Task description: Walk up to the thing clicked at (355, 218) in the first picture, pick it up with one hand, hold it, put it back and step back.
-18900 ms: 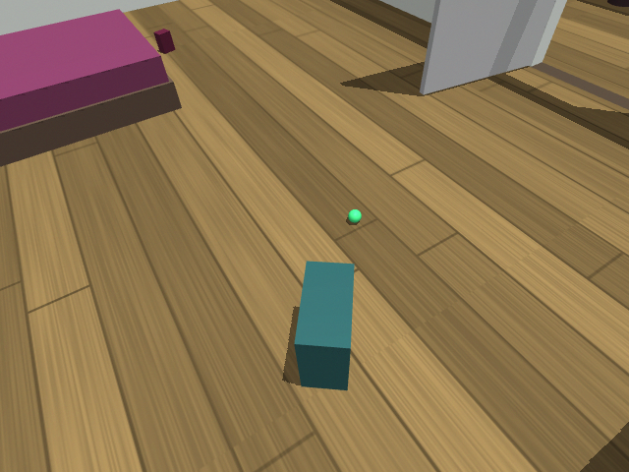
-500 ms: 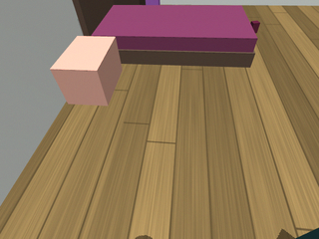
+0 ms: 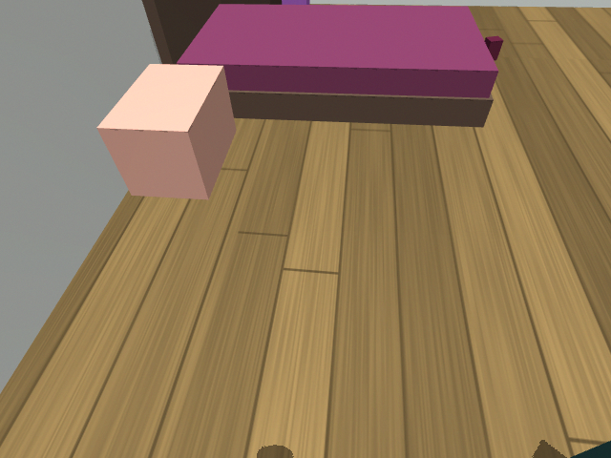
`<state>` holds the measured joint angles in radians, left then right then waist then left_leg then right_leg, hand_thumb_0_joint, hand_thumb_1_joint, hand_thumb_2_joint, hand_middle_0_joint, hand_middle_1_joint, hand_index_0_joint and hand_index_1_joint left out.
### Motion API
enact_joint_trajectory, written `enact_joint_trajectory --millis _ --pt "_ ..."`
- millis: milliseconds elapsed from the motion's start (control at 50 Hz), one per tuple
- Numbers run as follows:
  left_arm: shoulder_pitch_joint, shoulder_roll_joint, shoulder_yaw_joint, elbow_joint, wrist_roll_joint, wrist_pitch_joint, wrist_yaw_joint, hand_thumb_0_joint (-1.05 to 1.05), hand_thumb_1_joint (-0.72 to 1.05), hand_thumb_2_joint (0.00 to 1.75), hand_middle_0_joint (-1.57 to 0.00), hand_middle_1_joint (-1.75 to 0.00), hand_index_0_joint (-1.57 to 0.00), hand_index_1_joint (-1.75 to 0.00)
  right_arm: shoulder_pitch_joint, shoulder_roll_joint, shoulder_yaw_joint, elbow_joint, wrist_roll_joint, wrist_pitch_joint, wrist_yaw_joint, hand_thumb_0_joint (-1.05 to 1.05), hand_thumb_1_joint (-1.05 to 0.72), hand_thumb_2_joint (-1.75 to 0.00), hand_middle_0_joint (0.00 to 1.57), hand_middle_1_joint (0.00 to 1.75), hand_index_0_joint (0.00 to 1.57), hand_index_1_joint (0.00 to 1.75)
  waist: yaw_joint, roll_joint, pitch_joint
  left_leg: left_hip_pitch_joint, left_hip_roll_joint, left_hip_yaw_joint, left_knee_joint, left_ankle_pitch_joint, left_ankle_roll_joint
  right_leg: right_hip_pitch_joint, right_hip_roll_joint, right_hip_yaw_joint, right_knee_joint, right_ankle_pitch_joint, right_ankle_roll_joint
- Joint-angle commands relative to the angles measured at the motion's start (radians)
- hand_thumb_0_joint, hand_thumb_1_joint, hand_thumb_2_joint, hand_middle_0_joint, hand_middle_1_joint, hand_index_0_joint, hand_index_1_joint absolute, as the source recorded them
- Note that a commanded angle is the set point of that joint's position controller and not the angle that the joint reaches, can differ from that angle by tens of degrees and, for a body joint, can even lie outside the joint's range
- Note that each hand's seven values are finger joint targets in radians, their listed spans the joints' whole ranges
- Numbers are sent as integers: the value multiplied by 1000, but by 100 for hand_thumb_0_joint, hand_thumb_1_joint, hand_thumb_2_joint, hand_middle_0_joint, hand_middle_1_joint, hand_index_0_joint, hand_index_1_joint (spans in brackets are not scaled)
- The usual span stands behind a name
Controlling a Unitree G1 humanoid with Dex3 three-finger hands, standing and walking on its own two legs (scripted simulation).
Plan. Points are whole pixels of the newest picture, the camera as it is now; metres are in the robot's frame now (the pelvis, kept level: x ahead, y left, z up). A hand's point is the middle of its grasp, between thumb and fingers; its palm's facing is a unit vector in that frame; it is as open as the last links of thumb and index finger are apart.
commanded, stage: stand
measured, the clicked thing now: out of the picture +0.53 -1.10 -0.75
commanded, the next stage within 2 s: walk up in 0.44 s
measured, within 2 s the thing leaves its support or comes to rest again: neither
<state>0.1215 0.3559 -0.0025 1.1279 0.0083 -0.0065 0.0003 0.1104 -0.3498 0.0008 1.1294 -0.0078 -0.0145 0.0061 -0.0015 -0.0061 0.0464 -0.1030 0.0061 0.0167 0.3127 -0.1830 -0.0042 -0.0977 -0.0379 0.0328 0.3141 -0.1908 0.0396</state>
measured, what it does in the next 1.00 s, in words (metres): walks ahead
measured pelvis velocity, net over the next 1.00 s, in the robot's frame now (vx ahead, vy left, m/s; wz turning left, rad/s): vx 0.15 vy -0.05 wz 0.01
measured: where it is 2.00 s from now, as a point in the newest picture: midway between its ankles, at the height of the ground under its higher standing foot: (334, 361)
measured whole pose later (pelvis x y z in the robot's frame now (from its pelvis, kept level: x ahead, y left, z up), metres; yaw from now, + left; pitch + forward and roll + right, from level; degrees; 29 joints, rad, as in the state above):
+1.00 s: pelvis +0.15 -0.05 -0.01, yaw +1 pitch -3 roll -2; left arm 0.33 0.39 0.07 0.94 0.02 -0.07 -0.04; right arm 0.24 -0.42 -0.08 0.95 -0.02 -0.02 0.09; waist 0.04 0.06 0.08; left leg -0.48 0.06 -0.05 0.75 -0.24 0.00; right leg -0.02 0.00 -0.11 0.37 -0.30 -0.01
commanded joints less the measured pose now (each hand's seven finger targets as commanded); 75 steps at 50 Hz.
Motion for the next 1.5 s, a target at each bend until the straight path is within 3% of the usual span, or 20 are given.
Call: enact_joint_trajectory --millis 0,400,420,440,500,660,680,700,720,760,820,980,1060,1080,1120,1220,1320,1440,1460,1480 --pt "-31 210 40 -58 2 -21 11 0 90 90 -20 -30 -20 -30 -41 -223 -47 -56 0 -15 -12 0 -90 -90 20 30 20 30 0 5 -73 27 128 -91 -29 180 26 -4 -95 56 -37 174 -52" --pt "-27 211 43 -60 2 -21 12 0 90 90 -20 -30 -20 -30 -36 -218 -47 -60 1 -13 -11 0 -90 -90 20 30 20 30 -2 6 -51 2 120 -92 -41 122 24 2 -94 52 -54 130 -49" --pt "14 293 93 -118 18 -33 -17 0 90 90 -20 -30 -20 -30 26 -296 -105 -115 -15 -28 11 0 -90 -90 20 30 20 30 -10 8 -150 39 89 -105 13 -378 89 1 -23 31 48 -318 -89" --pt "-15 280 94 -122 28 -32 -28 0 90 90 -20 -30 -20 -30 58 -313 -119 -98 -26 -31 18 0 -90 -90 20 30 20 30 -28 54 -73 28 125 -166 -25 -545 112 -158 -12 18 129 -427 -94" --pt "-117 246 99 -196 35 -34 -43 0 90 90 -20 -30 -20 -30 139 -361 -160 -122 -30 -44 22 0 -90 -90 20 30 20 30 -89 145 108 109 380 -439 -195 -506 265 -545 -22 7 448 -307 -65" --pt "252 264 142 -116 25 -56 -63 0 90 90 -20 -30 -20 -30 -56 -272 -142 -257 -35 -35 41 0 -90 -90 20 30 20 30 126 61 -21 -341 143 -40 152 -386 131 167 24 -111 189 -36 -55" --pt "387 317 167 -89 29 -64 -46 0 90 90 -20 -30 -20 -30 -29 -206 -118 -266 -39 -31 40 0 -90 -90 20 30 20 30 186 -154 -60 -508 53 29 449 -468 102 340 -16 -15 123 -180 -59" --pt "447 417 191 -115 41 -72 -30 0 90 90 -20 -30 -20 -30 -27 -150 -95 -299 -28 -30 41 0 -90 -90 20 30 20 30 214 -371 -37 -686 -95 -23 765 -477 56 287 -268 461 -129 -601 -119" --pt "301 430 172 -172 36 -77 -29 0 90 90 -20 -30 -20 -30 -16 -230 -116 -291 -16 -21 32 0 -90 -90 20 30 20 30 142 -190 22 -610 -50 -183 829 -370 43 78 -404 681 -260 -757 -197" --pt "118 369 153 -240 16 -86 -28 0 90 90 -20 -30 -20 -30 77 -296 -131 -231 -2 -31 38 0 -90 -90 20 30 20 30 32 -58 96 -588 42 -198 819 -198 40 35 -314 457 -204 -543 -221" --pt "103 303 134 -255 6 -95 -26 0 90 90 -20 -30 -20 -30 163 -265 -124 -198 -3 -33 51 0 -90 -90 20 30 20 30 3 -104 92 -446 69 -159 682 -114 13 -55 -228 175 -179 -228 -219" --pt "196 323 146 -288 9 -100 -30 0 90 90 -20 -30 -20 -30 18 -231 -124 -308 -19 -37 85 0 -90 -90 20 30 20 30 62 -91 71 -364 82 -2 310 17 13 14 -205 -7 -71 77 -221" --pt "182 324 130 -315 5 -87 -26 0 90 90 -20 -30 -20 -30 147 -240 -140 -292 -23 -50 72 0 -90 -90 20 30 20 30 -29 -23 -18 -81 20 80 204 40 55 -50 -172 -78 216 331 -193" --pt "212 279 113 -324 3 -81 -23 0 90 90 -20 -30 -20 -30 297 -288 -162 -254 -35 -58 59 0 -90 -90 20 30 20 30 -89 90 -114 124 11 54 189 -18 98 -133 -110 -114 480 346 -162" --pt "277 231 106 -340 -25 -74 -15 0 90 90 -20 -30 -20 -30 388 -428 -198 -287 -18 -68 41 0 -90 -90 20 30 20 30 -114 303 -224 334 409 -709 -45 -213 283 -525 128 -21 907 -358 -96" --pt "295 270 102 -274 -18 -63 -34 0 90 90 -20 -30 -20 -30 155 -300 -139 -352 10 -74 27 0 -90 -90 20 30 20 30 7 156 29 -130 272 -189 -68 -78 196 -392 -43 55 763 -159 -81" --pt "196 235 104 -310 8 -66 -68 0 90 90 -20 -30 -20 -30 173 -326 -147 -382 -6 -87 36 0 -90 -90 20 30 20 30 -22 174 38 -129 281 -123 -82 -135 252 -366 -74 -32 438 -107 -47" --pt "270 257 136 -268 16 -83 -68 0 90 90 -20 -30 -20 -30 107 -297 -129 -408 2 -69 45 0 -90 -90 20 30 20 30 61 74 -12 -306 198 -33 127 -281 161 -28 8 -120 272 24 -64" --pt "341 288 151 -252 18 -91 -57 0 90 90 -20 -30 -20 -30 136 -263 -113 -408 -3 -66 42 0 -90 -90 20 30 20 30 96 -18 -46 -363 165 -9 300 -241 137 97 9 -80 252 -67 -78" --pt "406 360 173 -254 22 -102 -43 0 90 90 -20 -30 -20 -30 166 -198 -91 -416 -1 -67 42 0 -90 -90 20 30 20 30 129 -259 -58 -482 58 85 617 -240 90 169 -134 180 65 -317 -131"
